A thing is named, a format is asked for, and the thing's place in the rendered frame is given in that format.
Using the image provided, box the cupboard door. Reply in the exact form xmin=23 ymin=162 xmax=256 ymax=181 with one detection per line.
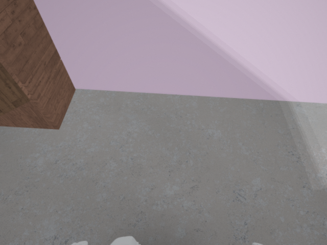
xmin=0 ymin=63 xmax=30 ymax=116

